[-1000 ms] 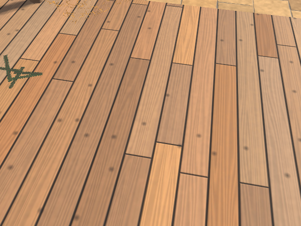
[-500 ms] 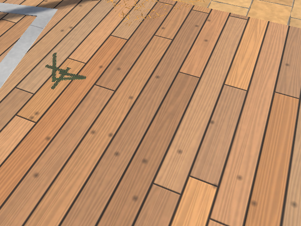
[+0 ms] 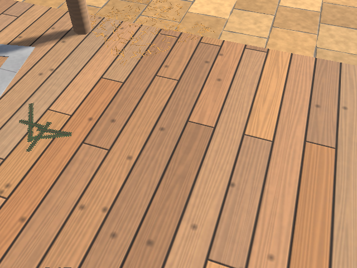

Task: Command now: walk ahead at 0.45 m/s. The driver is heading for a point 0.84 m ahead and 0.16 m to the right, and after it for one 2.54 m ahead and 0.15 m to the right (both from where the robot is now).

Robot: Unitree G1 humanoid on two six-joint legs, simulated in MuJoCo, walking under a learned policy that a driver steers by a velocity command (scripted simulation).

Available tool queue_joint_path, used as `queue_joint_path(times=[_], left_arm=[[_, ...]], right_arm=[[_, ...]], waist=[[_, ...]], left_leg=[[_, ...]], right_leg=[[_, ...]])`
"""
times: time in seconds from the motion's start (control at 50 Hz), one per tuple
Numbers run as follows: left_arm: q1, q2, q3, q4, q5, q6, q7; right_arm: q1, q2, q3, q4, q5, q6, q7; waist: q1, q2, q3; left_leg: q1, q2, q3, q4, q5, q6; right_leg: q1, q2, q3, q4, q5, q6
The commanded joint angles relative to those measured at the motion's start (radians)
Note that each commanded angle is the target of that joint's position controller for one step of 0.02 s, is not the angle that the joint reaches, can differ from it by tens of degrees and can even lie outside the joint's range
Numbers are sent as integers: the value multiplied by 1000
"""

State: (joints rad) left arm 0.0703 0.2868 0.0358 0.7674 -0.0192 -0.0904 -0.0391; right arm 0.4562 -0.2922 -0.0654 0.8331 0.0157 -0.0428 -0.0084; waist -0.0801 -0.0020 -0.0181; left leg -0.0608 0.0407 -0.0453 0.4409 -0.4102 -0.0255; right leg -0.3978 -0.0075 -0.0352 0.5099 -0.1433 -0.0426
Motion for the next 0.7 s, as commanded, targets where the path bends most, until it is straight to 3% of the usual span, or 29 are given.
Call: queue_joint_path(times=[0.02, 0.04, 0.06, 0.08, 0.1, 0.12, 0.18, 0.22, 0.28, 0.34, 0.42, 0.46, 0.48, 0.5, 0.52, 0.54, 0.56, 0.58, 0.6, 0.64, 0.7], left_arm=[[366, 305, 88, 37, 17, 3, 14], [344, 222, 65, 33, 8, -1, 9], [288, 171, 49, 23, 8, -3, 10], [236, 144, 41, 9, 16, -4, 9], [198, 122, 36, 2, 21, -3, 7], [176, 103, 29, -1, 29, -4, 8], [183, 106, 33, 12, 19, -13, 12], [201, 122, 38, 26, 15, -12, 20], [236, 139, 42, 43, 10, -5, 30], [298, 155, 45, 71, -2, 2, 35], [327, 169, 53, 99, -7, 21, 40], [311, 189, 59, 99, -4, 31, 43], [306, 178, 54, 99, -2, 37, 44], [304, 143, 37, 81, 13, 38, 45], [433, 12, -3, 58, 17, 20, 37], [415, 63, 6, 80, -1, 0, 32], [314, 149, 34, 50, -32, -7, 29], [249, 146, 35, 30, -33, -7, 33], [224, 133, 38, 28, -18, 1, 37], [281, 97, 42, 50, -13, 33, 42], [270, 61, 44, 44, -11, 63, 48]], right_arm=[[-26, -6, 14, -132, -4, -41, -7], [-56, -100, -9, -121, 13, -56, -8], [-112, -135, -19, -129, 28, -63, -1], [-135, -121, -16, -123, 23, -63, -1], [-155, -109, -17, -122, 9, -62, -1], [-154, -96, -18, -120, 1, -57, 1], [-166, -59, -12, -125, -8, -39, 5], [-234, -46, -5, -151, -15, -38, 4], [-343, -16, 11, -179, -9, -48, 16], [-440, -18, 17, -209, 1, -55, 33], [-489, -48, 10, -242, 3, -59, 53], [-412, -84, -6, -227, 0, -59, 52], [-284, -119, -28, -192, -3, -58, 45], [-103, -171, -49, -154, -10, -56, 32], [-7, -276, -72, -138, -31, -51, 27], [18, -190, -50, -136, -23, -47, 27], [-54, -146, -32, -135, -18, -48, 25], [-130, -119, -22, -141, -14, -49, 23], [-192, -85, -13, -138, -17, -53, 26], [-255, -56, -9, -129, -28, -72, 31], [-264, -71, -19, -98, -35, -91, 29]], waist=[[182, -343, -202], [191, -239, -150], [170, -176, -51], [147, -108, -18], [129, -78, 16], [106, -88, 23], [81, -81, 33], [91, -54, 54], [124, -58, 71], [158, -52, 92], [141, -58, 96], [86, -82, 35], [16, -72, -45], [-62, -37, -181], [-20, 209, -350], [-47, 232, -418], [-42, 159, -226], [-9, 107, -119], [26, 78, -45], [86, 120, -7], [106, 85, 35]], left_leg=[[-615, -69, 49, 599, -74, 38], [-727, -34, -55, 764, -132, 37], [-782, 16, -57, 799, -46, 59], [-754, 52, -41, 778, 41, 66], [-738, 74, -33, 734, 99, 63], [-690, 95, -34, 702, 139, 61], [-661, 101, -10, 615, 206, 35], [-678, 98, -1, 489, 282, 18], [-615, 70, 26, 277, 439, 18], [-571, 41, 42, 162, 512, 27], [-567, 23, 29, 84, 426, 73], [-426, -21, 66, 69, 352, 104], [-231, -49, 89, 47, 353, 131], [77, 47, -2, 91, 366, 178], [485, 329, -458, 49, 192, 326], [482, 382, -696, -107, 54, 341], [339, 349, -540, -136, 10, 281], [181, 312, -400, -164, 58, 249], [48, 269, -298, -206, 126, 229], [-101, 215, -157, -278, 214, 208], [-150, 205, -24, -327, 337, 216]], right_leg=[[686, -369, 640, -213, -284, -234], [650, -376, 740, -276, -416, -248], [571, -351, 620, -273, -378, -215], [492, -303, 515, -280, -277, -193], [426, -269, 443, -297, -175, -188], [370, -240, 379, -317, -89, -179], [308, -214, 269, -363, 97, -195], [299, -205, 215, -379, 178, -194], [277, -173, 135, -389, 205, -168], [304, -192, 123, -385, 168, -161], [439, -250, 132, -316, 253, -134], [473, -243, 115, -200, 505, -112], [433, -200, 91, -37, 628, -90], [260, -150, 69, 215, 483, -57], [-155, 18, 26, 632, -44, 16], [-271, 47, 177, 774, -427, 12], [-355, -7, 183, 824, -372, 2], [-347, -62, 148, 784, -276, 0], [-310, -94, 137, 725, -209, 6], [-192, -133, 144, 673, -124, 18], [-218, -135, 156, 633, -35, 35]])
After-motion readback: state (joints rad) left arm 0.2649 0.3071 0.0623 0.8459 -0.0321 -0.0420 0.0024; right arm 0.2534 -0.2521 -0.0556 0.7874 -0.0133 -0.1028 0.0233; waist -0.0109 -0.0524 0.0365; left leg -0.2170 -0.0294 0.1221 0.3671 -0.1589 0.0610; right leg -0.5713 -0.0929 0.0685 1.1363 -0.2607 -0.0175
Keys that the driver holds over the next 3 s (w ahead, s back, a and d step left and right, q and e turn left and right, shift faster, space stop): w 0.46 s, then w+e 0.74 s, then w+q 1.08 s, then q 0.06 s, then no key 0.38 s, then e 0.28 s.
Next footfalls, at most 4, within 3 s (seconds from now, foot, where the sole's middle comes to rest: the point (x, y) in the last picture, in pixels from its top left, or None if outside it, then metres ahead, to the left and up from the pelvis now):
0.50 left None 0.43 0.13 -0.77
1.06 right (210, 219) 0.69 -0.15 -0.77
1.58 left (180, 147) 1.06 -0.06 -0.77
2.08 right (222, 108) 1.30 -0.30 -0.77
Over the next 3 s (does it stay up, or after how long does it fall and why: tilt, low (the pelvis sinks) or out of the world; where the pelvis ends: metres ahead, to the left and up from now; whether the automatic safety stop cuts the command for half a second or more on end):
stays up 1.44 -0.15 0.00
